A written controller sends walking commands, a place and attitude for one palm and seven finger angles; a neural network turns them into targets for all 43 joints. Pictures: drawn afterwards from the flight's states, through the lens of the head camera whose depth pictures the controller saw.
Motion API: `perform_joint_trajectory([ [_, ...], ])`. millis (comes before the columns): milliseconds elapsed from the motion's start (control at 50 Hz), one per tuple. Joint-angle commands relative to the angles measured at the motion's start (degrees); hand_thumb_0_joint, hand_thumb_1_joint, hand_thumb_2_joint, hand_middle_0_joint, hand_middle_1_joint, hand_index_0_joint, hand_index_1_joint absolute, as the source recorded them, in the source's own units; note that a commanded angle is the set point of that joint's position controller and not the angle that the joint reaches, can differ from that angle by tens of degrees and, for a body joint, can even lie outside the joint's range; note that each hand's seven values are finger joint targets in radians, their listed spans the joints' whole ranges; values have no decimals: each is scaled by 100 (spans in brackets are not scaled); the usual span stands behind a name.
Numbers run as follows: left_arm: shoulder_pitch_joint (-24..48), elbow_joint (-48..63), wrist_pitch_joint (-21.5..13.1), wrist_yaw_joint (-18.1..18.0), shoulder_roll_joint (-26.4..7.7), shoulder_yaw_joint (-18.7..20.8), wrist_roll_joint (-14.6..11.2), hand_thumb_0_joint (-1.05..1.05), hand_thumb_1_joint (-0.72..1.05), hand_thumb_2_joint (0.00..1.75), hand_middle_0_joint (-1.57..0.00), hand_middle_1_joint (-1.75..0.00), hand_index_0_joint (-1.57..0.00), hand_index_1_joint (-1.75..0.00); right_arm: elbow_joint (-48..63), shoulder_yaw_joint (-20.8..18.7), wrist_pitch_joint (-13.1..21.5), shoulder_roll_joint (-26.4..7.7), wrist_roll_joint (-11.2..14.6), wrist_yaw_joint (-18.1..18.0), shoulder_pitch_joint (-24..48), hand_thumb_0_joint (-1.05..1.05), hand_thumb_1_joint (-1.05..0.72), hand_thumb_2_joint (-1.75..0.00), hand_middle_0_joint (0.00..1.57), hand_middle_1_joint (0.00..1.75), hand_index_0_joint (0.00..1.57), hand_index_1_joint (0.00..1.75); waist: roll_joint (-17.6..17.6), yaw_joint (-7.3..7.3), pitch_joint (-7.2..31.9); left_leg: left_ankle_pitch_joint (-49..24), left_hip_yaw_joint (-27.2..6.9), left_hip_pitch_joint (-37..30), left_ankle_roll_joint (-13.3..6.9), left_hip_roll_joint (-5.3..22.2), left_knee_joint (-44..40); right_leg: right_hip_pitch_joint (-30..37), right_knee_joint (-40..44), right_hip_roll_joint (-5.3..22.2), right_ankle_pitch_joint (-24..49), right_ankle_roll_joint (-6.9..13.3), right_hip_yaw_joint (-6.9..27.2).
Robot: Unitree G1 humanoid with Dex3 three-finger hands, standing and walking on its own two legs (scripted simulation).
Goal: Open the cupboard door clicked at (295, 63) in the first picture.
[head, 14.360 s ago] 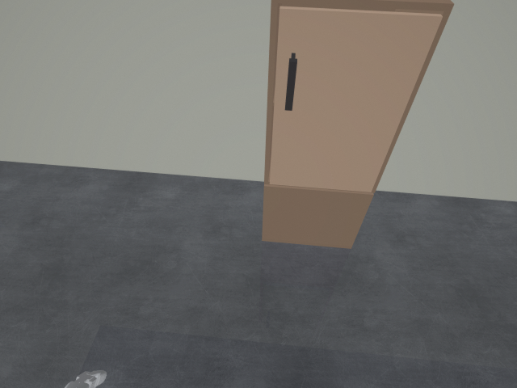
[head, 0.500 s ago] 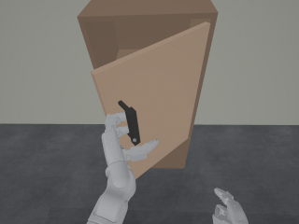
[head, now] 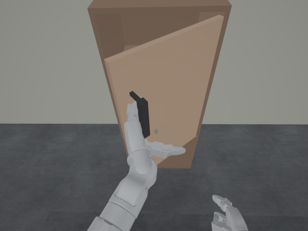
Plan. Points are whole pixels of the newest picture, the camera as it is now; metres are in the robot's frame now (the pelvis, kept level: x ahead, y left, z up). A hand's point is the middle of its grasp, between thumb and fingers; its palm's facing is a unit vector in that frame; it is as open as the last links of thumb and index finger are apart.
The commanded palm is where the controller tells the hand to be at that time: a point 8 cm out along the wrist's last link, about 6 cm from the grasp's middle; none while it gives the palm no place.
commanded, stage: slide the hand sideways off the handle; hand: left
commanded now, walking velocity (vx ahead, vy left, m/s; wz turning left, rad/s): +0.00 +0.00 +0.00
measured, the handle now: (139, 115) +0.40 +0.07 +0.10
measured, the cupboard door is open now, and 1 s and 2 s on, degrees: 39 44 44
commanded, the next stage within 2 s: draw the hand back to the body in 1.18 s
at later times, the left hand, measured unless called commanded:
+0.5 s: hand (157, 146) +0.30 +0.02 +0.10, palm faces -0.05 -1.00 +0.01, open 16.3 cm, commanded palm +0.26 +0.08 +0.10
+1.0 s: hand (131, 162) +0.25 +0.07 +0.10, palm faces +0.00 -1.00 +0.00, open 16.2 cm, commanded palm +0.22 +0.13 +0.10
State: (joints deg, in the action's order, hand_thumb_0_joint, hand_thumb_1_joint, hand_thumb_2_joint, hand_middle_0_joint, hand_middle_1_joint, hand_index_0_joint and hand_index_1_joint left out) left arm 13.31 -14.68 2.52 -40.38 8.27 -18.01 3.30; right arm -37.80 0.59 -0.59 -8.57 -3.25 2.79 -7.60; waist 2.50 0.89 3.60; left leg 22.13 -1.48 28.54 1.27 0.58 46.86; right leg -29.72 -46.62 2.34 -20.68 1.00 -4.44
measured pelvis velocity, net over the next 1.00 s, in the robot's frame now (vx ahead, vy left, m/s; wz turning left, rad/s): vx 0.04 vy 0.00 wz -0.02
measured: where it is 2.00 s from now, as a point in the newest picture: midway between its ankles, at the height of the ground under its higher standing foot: outside the picture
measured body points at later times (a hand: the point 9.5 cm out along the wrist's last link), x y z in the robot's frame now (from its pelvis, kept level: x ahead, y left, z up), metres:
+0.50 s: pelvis +0.01 +0.00 +0.01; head +0.02 -0.02 +0.46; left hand +0.29 +0.07 +0.10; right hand +0.17 -0.22 -0.08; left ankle +0.02 +0.13 -0.70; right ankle +0.04 -0.11 -0.70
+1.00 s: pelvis +0.04 +0.00 +0.00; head +0.05 -0.02 +0.45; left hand +0.25 +0.13 +0.10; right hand +0.23 -0.21 -0.07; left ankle +0.02 +0.13 -0.70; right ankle +0.04 -0.11 -0.70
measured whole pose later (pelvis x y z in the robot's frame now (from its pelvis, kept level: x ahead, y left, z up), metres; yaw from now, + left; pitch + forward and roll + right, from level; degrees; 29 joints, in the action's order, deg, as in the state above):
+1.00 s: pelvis +0.04 +0.00 +0.00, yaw -1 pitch +4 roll +0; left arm -26.0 18.1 -7.1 -5.2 -3.1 -12.5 -1.3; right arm -25.9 2.2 2.7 -10.8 -0.6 0.0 -12.9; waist 2.0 1.4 3.4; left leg 25.5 -0.6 23.7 1.4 1.3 45.4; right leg -25.8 -46.1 1.6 -24.0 0.8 -3.6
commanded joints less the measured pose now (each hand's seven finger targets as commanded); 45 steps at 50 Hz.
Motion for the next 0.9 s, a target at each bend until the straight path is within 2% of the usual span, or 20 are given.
perform_joint_trajectory([
  [0,1890,1688,-990,1806,420,-896,558,0,-50,30,-15,-30,-15,-30,1090,-216,179,-761,116,-231,22,0,-90,-90,20,30,20,30,-1096,-536,1254,-818,26,-632,-294,-161,-722,496,979,-157,835,129,182],
  [40,2006,1965,-1417,2533,78,-743,339,0,-50,30,-15,-30,-15,-30,1217,-190,246,-739,161,-345,58,0,-90,-90,20,30,20,30,-611,-402,1714,-913,81,-818,-317,-197,-650,717,845,-128,1081,138,242],
  [80,2039,1903,-1621,3046,153,-736,32,0,-50,30,-15,-30,-15,-30,1317,-110,384,-679,247,-407,38,0,-90,-90,20,30,20,30,-381,-452,1505,-589,70,-846,-311,-209,-689,581,941,-131,696,112,238],
  [120,1925,1719,-1590,3144,338,-672,-313,0,-50,30,-15,-30,-15,-30,1413,-34,512,-652,360,-424,120,0,-90,-90,20,30,20,30,-246,-427,1121,-89,0,-753,-259,-188,-854,403,1062,-177,47,106,175],
  [140,1832,1602,-1546,3094,356,-513,-506,0,-50,30,-15,-30,-15,-30,1419,-2,564,-649,388,-432,149,0,-90,-90,20,30,20,30,-356,-397,921,163,-41,-649,-233,-195,-954,369,1128,-191,-224,87,147],
  [180,1440,1646,-1465,2921,95,-54,-665,0,-50,30,-15,-30,-15,-30,1453,-27,614,-694,382,-444,200,0,-90,-90,20,30,20,30,-617,-228,992,171,10,-613,-209,-205,-1039,559,1279,-187,-385,55,203],
  [200,1267,1635,-1417,2837,102,-20,-678,0,-50,30,-15,-30,-15,-30,1474,-21,630,-692,375,-430,198,0,-90,-90,20,30,20,30,-868,-204,924,103,23,-600,-217,-195,-1070,608,1328,-185,-369,34,183],
  [240,1061,1757,-1404,2661,21,78,-563,0,-50,30,-15,-30,-15,-30,1509,-37,653,-704,337,-381,176,0,-90,-90,20,30,20,30,-944,-117,1005,-150,28,-637,-218,-173,-1129,745,1265,-182,-137,41,152],
  [260,757,1814,-1408,2594,-63,155,-460,0,-50,30,-15,-30,-15,-30,1527,-61,647,-715,325,-345,148,0,-90,-90,20,30,20,30,-852,-43,1031,-322,67,-675,-212,-148,-1135,784,1207,-195,65,54,128],
  [320,387,2036,-1471,2463,-129,84,-139,0,-50,30,-15,-30,-15,-30,1591,-93,624,-726,284,-250,75,0,-90,-90,20,30,20,30,-771,-20,1001,-577,108,-718,-220,-116,-1123,830,1128,-202,365,79,111],
  [380,-219,2417,-1524,2476,-150,44,-16,0,-50,30,-15,-30,-15,-30,1719,-119,600,-705,266,-180,50,0,-90,-90,20,30,20,30,-589,42,1058,-747,211,-765,-221,-106,-1083,938,1077,-205,650,95,139],
  [440,-844,2808,-1498,2556,-359,162,-45,0,-50,30,-15,-30,-15,-30,1839,-101,557,-684,265,-160,85,0,-90,-90,20,30,20,30,-573,118,1017,-892,270,-722,-229,-109,-1074,1136,1095,-191,924,93,178],
  [460,-969,2888,-1480,2573,-513,263,-27,0,-50,30,-15,-30,-15,-30,1829,-100,523,-693,264,-169,61,0,-90,-90,20,30,20,30,-702,84,951,-877,275,-706,-227,-105,-1077,1147,1119,-190,934,87,188],
  [500,-1166,3135,-1419,2629,-463,169,-12,0,-50,30,-15,-30,-15,-30,1898,-79,491,-671,259,-188,97,0,-90,-90,20,30,20,30,-642,47,801,-846,292,-725,-241,-117,-1054,1104,1177,-180,930,65,221],
  [520,-1327,3179,-1370,2654,-521,178,-1,0,-50,30,-15,-30,-15,-30,1916,-74,475,-681,266,-200,99,0,-90,-90,20,30,20,30,-789,63,710,-859,262,-714,-247,-111,-1052,1122,1219,-179,915,69,220],
  [580,-1625,3452,-1291,2764,-620,269,-101,0,-50,30,-15,-30,-15,-30,1948,-49,457,-665,267,-262,152,0,-90,-90,20,30,20,30,-732,32,569,-797,279,-770,-253,-132,-1020,1060,1292,-175,878,34,270],
  [700,-2506,4182,-1328,3039,-623,187,-226,0,-50,30,-15,-30,-15,-30,2026,-45,552,-674,264,-261,1,0,-90,-90,20,30,20,30,-532,6,859,-1344,219,-847,-223,-122,-901,1177,904,-211,1731,35,115],
  [780,-2824,4227,-1305,3152,-971,499,-216,0,-50,30,-15,-30,-15,-30,2049,-24,551,-700,239,-301,-8,0,-90,-90,20,30,20,30,-637,17,631,-1196,191,-637,-223,-146,-826,1046,857,-203,1625,15,144],
  [820,-2982,4306,-1312,3225,-1070,579,-210,0,-50,30,-15,-30,-15,-30,2063,-30,555,-709,248,-320,-17,0,-90,-90,20,30,20,30,-510,31,633,-1247,188,-621,-226,-147,-782,1031,824,-200,1655,29,169],
  [880,-3489,4565,-1355,3377,-1063,688,-368,0,-50,30,-15,-30,-15,-30,2130,-25,606,-697,251,-331,-64,0,-90,-90,20,30,20,30,-422,106,895,-1508,211,-620,-212,-158,-714,1190,664,-204,2069,19,144],
])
